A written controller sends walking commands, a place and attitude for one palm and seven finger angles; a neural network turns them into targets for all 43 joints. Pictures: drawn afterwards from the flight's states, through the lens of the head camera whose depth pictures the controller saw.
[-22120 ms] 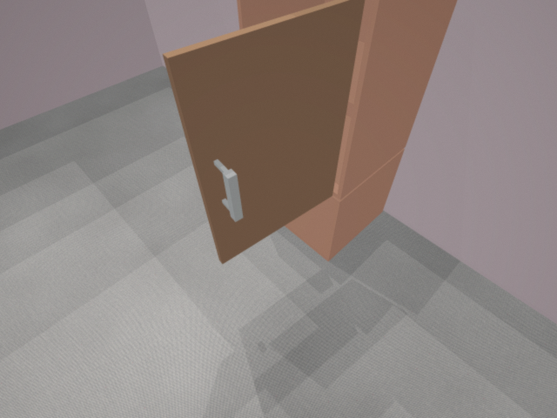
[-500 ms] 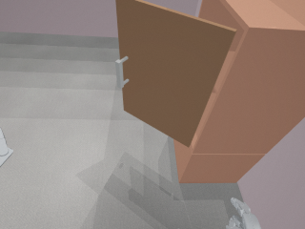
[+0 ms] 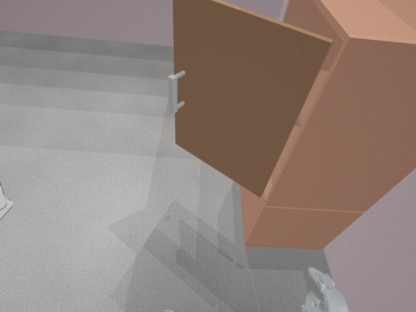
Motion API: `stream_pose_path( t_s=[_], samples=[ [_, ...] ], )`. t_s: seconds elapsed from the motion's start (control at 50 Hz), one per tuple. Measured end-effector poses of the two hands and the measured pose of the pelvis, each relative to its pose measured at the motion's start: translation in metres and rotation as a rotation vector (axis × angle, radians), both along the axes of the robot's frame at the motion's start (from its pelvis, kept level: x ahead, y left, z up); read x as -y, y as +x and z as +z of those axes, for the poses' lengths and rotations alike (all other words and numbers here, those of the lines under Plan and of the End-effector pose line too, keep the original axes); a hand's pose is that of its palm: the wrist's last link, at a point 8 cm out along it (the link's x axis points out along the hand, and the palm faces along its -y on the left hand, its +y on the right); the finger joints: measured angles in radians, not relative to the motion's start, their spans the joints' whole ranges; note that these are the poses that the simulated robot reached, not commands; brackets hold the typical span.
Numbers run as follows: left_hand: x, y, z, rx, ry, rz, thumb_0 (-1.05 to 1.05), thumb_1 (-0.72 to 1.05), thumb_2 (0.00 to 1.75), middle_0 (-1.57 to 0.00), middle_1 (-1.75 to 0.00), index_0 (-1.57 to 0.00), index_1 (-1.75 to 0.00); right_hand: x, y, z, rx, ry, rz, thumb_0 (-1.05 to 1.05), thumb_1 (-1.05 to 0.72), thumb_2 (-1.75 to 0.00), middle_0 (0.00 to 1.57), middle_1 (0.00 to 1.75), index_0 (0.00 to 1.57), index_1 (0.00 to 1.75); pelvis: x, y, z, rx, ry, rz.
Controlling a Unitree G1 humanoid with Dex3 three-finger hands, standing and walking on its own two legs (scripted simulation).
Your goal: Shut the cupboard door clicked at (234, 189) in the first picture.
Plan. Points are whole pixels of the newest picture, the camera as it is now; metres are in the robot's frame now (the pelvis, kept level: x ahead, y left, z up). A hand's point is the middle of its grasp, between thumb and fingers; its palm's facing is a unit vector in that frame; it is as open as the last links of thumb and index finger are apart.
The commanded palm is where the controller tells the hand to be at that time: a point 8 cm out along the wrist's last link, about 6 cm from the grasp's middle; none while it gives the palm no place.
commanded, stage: step back with the hand held close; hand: left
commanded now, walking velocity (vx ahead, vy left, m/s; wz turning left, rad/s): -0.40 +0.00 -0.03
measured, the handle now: (177, 92) +0.76 +0.15 -0.03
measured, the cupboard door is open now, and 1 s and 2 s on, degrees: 54 54 54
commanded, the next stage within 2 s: stop stepping back and stand still in 0.42 s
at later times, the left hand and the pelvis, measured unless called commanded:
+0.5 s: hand out of the picture +0.11 +0.29 +0.18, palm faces +0.51 -0.74 -0.44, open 7.4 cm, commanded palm +0.05 +0.30 +0.19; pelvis -0.08 +0.00 +0.00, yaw +1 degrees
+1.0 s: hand out of the picture -0.01 +0.30 +0.19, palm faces +0.49 -0.78 -0.39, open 7.4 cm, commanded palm -0.06 +0.33 +0.19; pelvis -0.19 +0.03 +0.01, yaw +2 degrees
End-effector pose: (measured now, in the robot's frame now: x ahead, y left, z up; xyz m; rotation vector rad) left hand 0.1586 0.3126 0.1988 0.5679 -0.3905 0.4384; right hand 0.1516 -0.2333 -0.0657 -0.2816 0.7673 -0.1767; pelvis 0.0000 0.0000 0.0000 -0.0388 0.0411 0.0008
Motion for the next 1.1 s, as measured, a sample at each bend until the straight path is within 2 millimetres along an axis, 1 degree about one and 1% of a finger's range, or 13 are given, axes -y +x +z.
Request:
stream_pose_path(
  t_s=[0.1,0.18,0.24,0.32,0.42,0.48,0.56,0.64,0.7,0.84,0.92,1.0,1.1],
  samples=[
    [0.027,-0.007,-0.004,-0.024,-0.036,-0.072,0.01,0.89,0.90,-0.21,-0.30,-0.21,-0.30,0.002,0.004,0.007,0.065,0.023,0.014,0.01,-0.90,-0.89,0.20,0.30,0.20,0.30,0.009,-0.017,0.000,0.013,0.010,-0.009],
    [0.038,-0.021,0.002,-0.029,0.003,-0.105,0.01,0.89,0.90,-0.21,-0.30,-0.21,-0.30,0.010,-0.004,0.013,0.088,0.028,0.004,0.01,-0.90,-0.89,0.20,0.30,0.20,0.30,0.015,-0.028,0.001,0.005,0.019,0.006],
    [0.031,-0.036,0.007,-0.029,0.008,-0.083,0.01,0.89,0.90,-0.21,-0.31,-0.22,-0.30,0.016,-0.020,0.016,0.042,0.010,-0.004,0.01,-0.90,-0.89,0.20,0.30,0.20,0.30,0.012,-0.036,0.006,-0.003,0.034,0.022],
    [0.012,-0.057,0.005,-0.030,0.006,-0.034,0.01,0.89,0.90,-0.21,-0.31,-0.22,-0.30,0.020,-0.043,0.014,-0.002,-0.041,-0.011,0.01,-0.90,-0.89,0.20,0.30,0.20,0.30,0.002,-0.048,0.004,-0.017,0.020,0.043],
    [-0.009,-0.081,0.001,-0.053,0.009,0.032,0.01,0.89,0.90,-0.21,-0.30,-0.22,-0.30,0.011,-0.070,0.008,-0.014,-0.036,-0.029,0.01,-0.90,-0.89,0.20,0.30,0.20,0.30,-0.004,-0.068,0.005,-0.004,0.007,0.054],
    [-0.009,-0.094,0.001,-0.052,-0.011,0.051,0.01,0.89,0.90,-0.21,-0.30,-0.21,-0.30,0.002,-0.081,0.006,0.001,-0.006,-0.012,0.01,-0.90,-0.89,0.20,0.30,0.20,0.30,-0.002,-0.077,0.006,-0.012,-0.003,0.036],
    [0.006,-0.104,-0.004,-0.038,-0.047,0.007,0.01,0.89,0.90,-0.21,-0.30,-0.21,-0.30,-0.006,-0.094,0.001,0.016,0.027,0.013,0.01,-0.90,-0.89,0.20,0.30,0.20,0.30,0.002,-0.099,0.004,-0.004,0.005,0.008],
    [0.017,-0.116,-0.004,-0.049,-0.069,-0.060,0.01,0.89,0.90,-0.21,-0.30,-0.21,-0.30,-0.009,-0.113,0.006,0.038,0.046,-0.005,0.01,-0.90,-0.89,0.20,0.30,0.20,0.30,-0.002,-0.117,0.006,0.012,0.015,0.014],
    [0.009,-0.131,-0.002,-0.051,-0.047,-0.073,0.01,0.89,0.90,-0.21,-0.30,-0.22,-0.30,-0.009,-0.131,0.010,0.050,0.023,-0.024,0.01,-0.90,-0.89,0.20,0.30,0.20,0.30,-0.011,-0.126,0.006,0.027,0.014,0.020],
    [-0.034,-0.165,0.007,-0.033,-0.084,0.049,0.01,0.89,0.90,-0.21,-0.30,-0.22,-0.30,-0.020,-0.174,0.023,0.059,-0.002,-0.052,0.01,-0.90,-0.89,0.20,0.30,0.20,0.30,-0.026,-0.149,0.019,0.069,-0.013,0.036],
    [-0.033,-0.187,0.010,-0.036,-0.104,0.071,0.01,0.89,0.90,-0.21,-0.30,-0.21,-0.30,-0.031,-0.188,0.024,0.060,0.027,-0.007,0.01,-0.90,-0.89,0.20,0.30,0.20,0.30,-0.025,-0.165,0.023,0.063,0.002,0.058],
    [-0.023,-0.209,0.005,-0.046,-0.081,0.023,0.01,0.89,0.90,-0.21,-0.30,-0.21,-0.30,-0.033,-0.197,0.010,0.045,0.026,0.039,0.01,-0.90,-0.89,0.20,0.30,0.20,0.30,-0.028,-0.189,0.011,0.067,0.019,0.039],
    [-0.038,-0.223,-0.009,-0.032,-0.143,0.043,0.01,0.89,0.90,-0.21,-0.30,-0.21,-0.30,-0.036,-0.217,0.007,-0.008,-0.006,0.007,0.01,-0.90,-0.89,0.20,0.30,0.20,0.30,-0.041,-0.195,0.011,0.055,0.022,0.018]
  ],
)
